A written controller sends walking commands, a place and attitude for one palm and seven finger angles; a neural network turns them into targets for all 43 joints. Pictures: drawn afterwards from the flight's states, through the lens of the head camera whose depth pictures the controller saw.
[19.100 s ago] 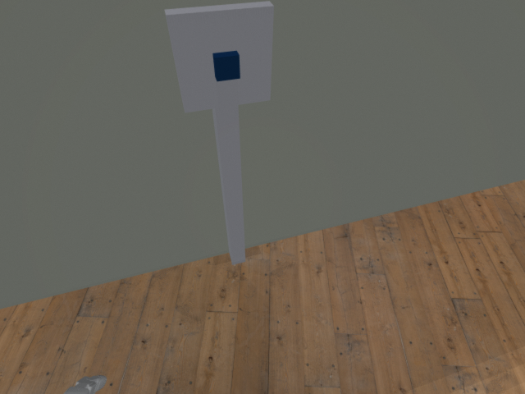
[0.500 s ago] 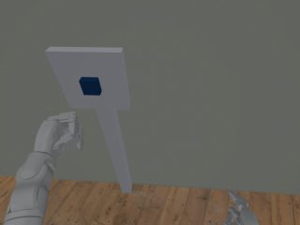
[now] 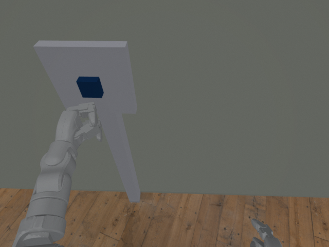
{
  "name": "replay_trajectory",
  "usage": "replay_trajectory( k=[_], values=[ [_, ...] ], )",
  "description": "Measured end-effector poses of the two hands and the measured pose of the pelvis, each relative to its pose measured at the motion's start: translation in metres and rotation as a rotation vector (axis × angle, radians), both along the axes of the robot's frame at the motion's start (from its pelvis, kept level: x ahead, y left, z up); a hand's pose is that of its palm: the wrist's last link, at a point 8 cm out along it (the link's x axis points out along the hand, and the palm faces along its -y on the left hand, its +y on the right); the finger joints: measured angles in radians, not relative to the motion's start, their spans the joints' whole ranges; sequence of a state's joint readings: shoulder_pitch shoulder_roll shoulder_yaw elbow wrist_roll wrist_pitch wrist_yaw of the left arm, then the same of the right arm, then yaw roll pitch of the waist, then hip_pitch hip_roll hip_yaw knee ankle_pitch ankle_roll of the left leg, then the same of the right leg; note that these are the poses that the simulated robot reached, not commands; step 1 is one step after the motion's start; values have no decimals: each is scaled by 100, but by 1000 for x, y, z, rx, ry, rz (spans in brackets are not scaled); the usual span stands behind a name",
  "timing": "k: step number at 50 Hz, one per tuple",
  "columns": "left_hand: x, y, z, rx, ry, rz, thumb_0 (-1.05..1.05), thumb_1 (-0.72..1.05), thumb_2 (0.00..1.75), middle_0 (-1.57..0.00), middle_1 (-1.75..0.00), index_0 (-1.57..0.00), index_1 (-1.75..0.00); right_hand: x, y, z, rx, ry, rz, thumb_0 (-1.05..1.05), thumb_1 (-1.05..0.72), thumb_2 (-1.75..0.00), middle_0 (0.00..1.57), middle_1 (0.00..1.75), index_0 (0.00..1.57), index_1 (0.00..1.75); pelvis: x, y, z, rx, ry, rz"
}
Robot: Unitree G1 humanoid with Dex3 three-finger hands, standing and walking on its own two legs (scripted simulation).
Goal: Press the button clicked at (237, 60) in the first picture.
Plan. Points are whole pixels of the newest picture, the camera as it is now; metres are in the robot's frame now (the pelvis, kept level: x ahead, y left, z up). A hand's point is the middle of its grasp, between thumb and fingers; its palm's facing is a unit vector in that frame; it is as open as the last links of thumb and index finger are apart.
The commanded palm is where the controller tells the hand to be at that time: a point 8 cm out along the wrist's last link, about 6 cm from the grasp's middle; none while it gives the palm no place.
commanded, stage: aim a knuckle at the button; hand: left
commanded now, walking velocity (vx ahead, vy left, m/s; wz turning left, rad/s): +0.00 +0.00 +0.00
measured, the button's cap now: (91, 86) +0.47 +0.21 +0.15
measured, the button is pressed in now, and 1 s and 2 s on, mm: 0 0 13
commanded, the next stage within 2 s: press the button with the knuckle in 0.84 s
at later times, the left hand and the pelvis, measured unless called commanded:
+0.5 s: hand (102, 120) +0.38 +0.17 +0.12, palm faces +0.01 -1.00 -0.03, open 3.2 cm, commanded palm +0.35 +0.22 +0.12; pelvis +0.01 +0.00 +0.00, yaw -1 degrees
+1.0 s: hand (98, 120) +0.37 +0.17 +0.13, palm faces +0.01 -1.00 -0.03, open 3.2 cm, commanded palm +0.35 +0.23 +0.13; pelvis -0.01 +0.00 +0.00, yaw +0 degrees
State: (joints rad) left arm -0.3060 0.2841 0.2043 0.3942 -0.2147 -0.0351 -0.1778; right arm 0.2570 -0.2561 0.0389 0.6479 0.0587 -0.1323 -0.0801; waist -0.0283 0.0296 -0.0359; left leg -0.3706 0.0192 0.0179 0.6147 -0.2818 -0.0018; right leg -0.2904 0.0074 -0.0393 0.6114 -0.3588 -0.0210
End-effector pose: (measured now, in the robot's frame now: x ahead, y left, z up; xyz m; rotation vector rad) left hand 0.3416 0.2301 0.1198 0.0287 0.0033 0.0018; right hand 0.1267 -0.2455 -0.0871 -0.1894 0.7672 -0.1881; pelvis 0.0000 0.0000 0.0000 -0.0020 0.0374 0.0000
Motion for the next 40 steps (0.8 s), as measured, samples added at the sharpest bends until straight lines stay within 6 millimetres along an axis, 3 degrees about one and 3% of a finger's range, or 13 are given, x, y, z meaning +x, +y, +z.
replay_trajectory(
  k=[6, 12, 19, 33, 40],
  values=[
    [20, -4, 7, 0, -36, 0, 2, 90, 90, -131, -150, -130, -150, -13, -3, -6, 2, 58, -23, 2, -90, -90, 20, 30, 20, 30, 2, 0, -1, -1, 13, -5],
    [32, -3, -2, -4, 21, -1, 2, 90, 90, -130, -150, -130, -150, -26, -6, -10, 9, 103, -55, 2, -90, -90, 20, 30, 20, 30, 4, 1, -1, -1, 28, -12],
    [23, -9, -2, -5, -29, -4, 2, 90, 90, -130, -150, -130, -150, -28, -6, -11, 15, 115, -63, 2, -90, -90, 20, 30, 20, 30, 8, 2, -1, 1, 26, -20],
    [11, -11, 7, -6, -46, -7, 2, 90, 90, -130, -150, -130, -150, -4, -1, -4, 28, 42, -26, 2, -90, -90, 20, 30, 20, 30, 4, 1, 0, -1, 11, -11],
    [5, -11, -1, -7, -11, 10, 2, 90, 90, -131, -150, -131, -150, 2, 0, 0, 24, 21, -5, 1, -90, -90, 20, 30, 20, 30, -1, -1, -1, 0, 2, -5]
  ],
)
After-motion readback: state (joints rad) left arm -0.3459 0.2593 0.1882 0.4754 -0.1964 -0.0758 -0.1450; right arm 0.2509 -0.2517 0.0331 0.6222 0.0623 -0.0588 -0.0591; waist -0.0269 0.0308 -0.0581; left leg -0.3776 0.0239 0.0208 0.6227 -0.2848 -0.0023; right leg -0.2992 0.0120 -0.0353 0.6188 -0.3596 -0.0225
